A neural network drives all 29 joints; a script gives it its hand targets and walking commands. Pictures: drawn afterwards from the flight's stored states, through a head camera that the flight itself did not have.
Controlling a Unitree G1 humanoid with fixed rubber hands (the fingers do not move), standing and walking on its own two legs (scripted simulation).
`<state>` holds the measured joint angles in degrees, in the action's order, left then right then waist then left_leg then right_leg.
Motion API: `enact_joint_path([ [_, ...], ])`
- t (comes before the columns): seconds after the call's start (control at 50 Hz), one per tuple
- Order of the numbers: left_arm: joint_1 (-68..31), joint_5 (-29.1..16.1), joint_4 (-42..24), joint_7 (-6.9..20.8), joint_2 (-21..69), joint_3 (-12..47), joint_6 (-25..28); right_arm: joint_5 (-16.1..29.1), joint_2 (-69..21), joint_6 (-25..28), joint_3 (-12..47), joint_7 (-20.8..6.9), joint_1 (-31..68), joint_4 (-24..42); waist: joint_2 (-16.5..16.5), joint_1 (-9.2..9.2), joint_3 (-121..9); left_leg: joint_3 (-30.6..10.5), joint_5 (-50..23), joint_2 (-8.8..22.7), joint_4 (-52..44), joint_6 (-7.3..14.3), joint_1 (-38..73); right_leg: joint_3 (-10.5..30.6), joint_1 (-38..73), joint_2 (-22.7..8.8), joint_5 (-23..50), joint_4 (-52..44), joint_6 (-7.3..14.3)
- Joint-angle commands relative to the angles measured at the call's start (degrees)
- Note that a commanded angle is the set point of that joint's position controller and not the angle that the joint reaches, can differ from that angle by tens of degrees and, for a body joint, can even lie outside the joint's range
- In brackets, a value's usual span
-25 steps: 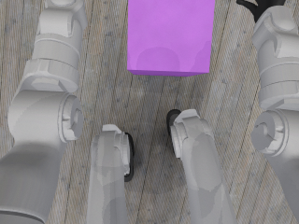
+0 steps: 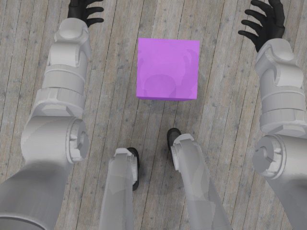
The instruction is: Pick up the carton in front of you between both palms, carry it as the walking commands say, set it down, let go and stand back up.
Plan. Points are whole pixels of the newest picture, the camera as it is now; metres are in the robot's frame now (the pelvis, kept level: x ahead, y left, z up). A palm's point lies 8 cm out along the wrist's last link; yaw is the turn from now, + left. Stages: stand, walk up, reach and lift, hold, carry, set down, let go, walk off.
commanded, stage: set down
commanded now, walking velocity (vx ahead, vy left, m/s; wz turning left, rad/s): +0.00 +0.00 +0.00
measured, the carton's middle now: (165, 74) +0.49 -0.11 -0.46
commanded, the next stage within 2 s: let go in 0.08 s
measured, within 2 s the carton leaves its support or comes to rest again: neither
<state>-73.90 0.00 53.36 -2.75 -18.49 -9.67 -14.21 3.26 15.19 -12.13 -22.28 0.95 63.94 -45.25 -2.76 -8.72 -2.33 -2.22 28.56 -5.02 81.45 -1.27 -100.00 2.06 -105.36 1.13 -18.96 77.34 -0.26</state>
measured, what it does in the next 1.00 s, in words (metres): rises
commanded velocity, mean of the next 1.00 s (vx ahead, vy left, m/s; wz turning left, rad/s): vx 0.00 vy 0.00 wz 0.00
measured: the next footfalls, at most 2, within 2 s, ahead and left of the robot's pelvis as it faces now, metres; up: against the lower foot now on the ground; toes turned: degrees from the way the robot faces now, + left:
none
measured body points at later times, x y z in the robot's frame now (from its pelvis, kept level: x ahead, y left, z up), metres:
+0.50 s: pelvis +0.04 -0.02 +0.12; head +0.29 -0.05 +0.50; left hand +0.46 +0.12 +0.01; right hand +0.39 -0.30 +0.01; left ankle +0.05 +0.12 -0.55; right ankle +0.11 -0.12 -0.55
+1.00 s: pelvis +0.10 +0.01 +0.19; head +0.17 +0.01 +0.63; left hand +0.32 +0.22 +0.10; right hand +0.26 -0.24 +0.11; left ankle +0.05 +0.12 -0.55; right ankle +0.11 -0.11 -0.55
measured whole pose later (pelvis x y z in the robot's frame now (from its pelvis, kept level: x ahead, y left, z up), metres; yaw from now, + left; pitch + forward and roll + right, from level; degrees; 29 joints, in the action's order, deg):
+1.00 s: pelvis +0.10 +0.01 +0.19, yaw -3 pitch +7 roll -1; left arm 6.7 2.2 28.9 0.5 -10.6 -4.4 -0.6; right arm 1.6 11.8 -1.2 -1.6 -4.3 -12.2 -24.0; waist 0.6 -2.7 1.6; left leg -3.8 18.4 -1.6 28.0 0.6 -16.2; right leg 2.6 -21.8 2.0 -11.1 26.3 -0.1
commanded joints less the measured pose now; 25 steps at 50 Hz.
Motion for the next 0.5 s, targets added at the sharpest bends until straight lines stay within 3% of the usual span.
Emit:
enact_joint_path([
  [0.0, -14.4, 0.6, -5.7, 0.5, -5.2, -1.1, 1.7, -1.0, 7.4, 1.7, -1.2, -0.3, 10.9, 6.3, -2.5, -3.08, -60.1, 4.1, -12.6, -1.9, -13.1, -1.1, 19.5, -5.1, 52.4, 1.4, 26.8, -6.8, -2.3],
  [0.14, -7.8, 4.0, -4.8, 0.6, -1.7, -3.7, 3.0, -4.7, 5.3, 3.1, -2.0, -2.2, 5.0, 5.2, -2.6, -1.72, -58.7, 3.3, -16.4, -1.2, -20.7, -1.5, 26.6, -4.8, 56.7, 1.2, 27.2, -14.4, -1.8],
  [0.26, 8.8, 8.0, -14.0, -2.9, 4.9, -5.5, 3.6, -8.5, 5.5, 4.2, 0.3, -5.8, -9.5, 10.9, -1.1, -0.52, -61.4, 2.9, -22.0, -1.0, -28.0, -2.0, 36.0, -4.1, 68.8, 1.3, 32.1, -20.4, -0.5],
  [0.38, 22.9, 7.5, -25.8, -4.3, 7.7, -3.9, 5.4, -8.1, 6.2, 5.5, 5.7, -8.2, -22.3, 17.1, 1.3, 0.29, -50.6, 3.1, -16.3, -0.7, -35.4, -1.8, 40.0, -1.5, 80.0, 0.7, 28.4, -27.4, 0.2],
  [0.48, 35.5, 6.0, -26.4, -2.5, 7.7, -2.5, 7.9, -5.3, 3.9, 7.3, 10.1, -8.5, -34.6, 17.8, 3.7, 1.66, -41.0, 3.2, -12.2, -0.3, -39.7, -0.8, 40.0, 0.9, 89.3, -0.5, 28.6, -31.7, -0.2],
])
